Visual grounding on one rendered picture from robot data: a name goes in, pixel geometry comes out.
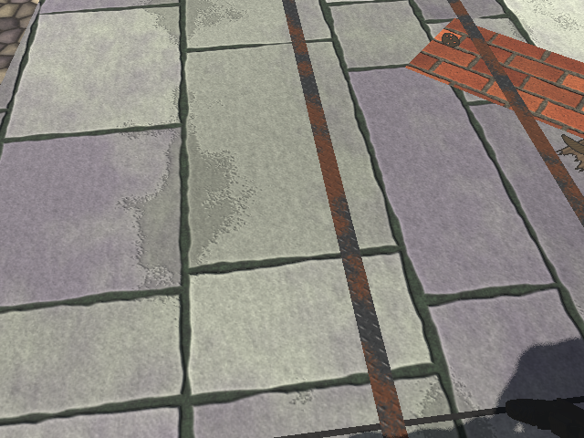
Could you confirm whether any robot right hand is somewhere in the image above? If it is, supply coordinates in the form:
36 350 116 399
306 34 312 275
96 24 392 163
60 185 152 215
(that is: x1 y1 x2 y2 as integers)
506 398 584 438

